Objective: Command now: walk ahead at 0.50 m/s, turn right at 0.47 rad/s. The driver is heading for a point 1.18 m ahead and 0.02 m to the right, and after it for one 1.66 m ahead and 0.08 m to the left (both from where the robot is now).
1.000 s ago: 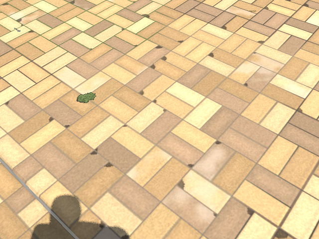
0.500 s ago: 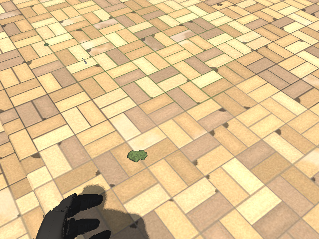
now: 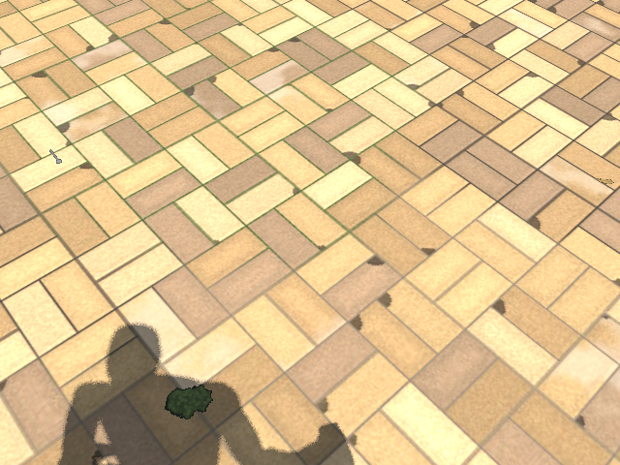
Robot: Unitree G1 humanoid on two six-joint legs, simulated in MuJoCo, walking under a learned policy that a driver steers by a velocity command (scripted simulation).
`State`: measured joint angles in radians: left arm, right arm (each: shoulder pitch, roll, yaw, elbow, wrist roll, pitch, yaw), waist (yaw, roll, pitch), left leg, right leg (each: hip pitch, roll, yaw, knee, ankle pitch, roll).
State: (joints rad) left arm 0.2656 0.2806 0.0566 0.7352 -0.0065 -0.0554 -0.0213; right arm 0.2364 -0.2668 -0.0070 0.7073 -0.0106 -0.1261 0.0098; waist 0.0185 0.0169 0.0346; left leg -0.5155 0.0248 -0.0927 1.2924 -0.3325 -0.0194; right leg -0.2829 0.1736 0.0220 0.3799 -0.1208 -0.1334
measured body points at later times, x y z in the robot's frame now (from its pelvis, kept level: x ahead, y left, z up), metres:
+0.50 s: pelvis +0.30 +0.04 +0.01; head +0.31 +0.04 +0.46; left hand +0.48 +0.27 -0.10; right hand +0.32 -0.25 -0.10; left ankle +0.34 +0.13 -0.74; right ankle +0.27 -0.11 -0.66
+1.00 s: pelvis +0.52 -0.07 +0.01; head +0.53 -0.09 +0.46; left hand +0.62 +0.20 -0.10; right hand +0.62 -0.36 -0.10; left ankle +0.57 +0.08 -0.65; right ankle +0.50 -0.18 -0.74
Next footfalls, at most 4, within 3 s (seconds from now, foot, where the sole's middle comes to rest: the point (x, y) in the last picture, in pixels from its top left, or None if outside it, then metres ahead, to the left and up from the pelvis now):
0.28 left None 0.38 0.12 -0.77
0.78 right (407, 430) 0.54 -0.18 -0.77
1.30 left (289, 314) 0.82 0.08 -0.77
1.84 right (354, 209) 1.17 -0.09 -0.77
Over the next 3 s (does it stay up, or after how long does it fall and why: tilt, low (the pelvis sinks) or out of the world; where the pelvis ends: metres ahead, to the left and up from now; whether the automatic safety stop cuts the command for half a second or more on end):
stays up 1.18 -0.01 0.01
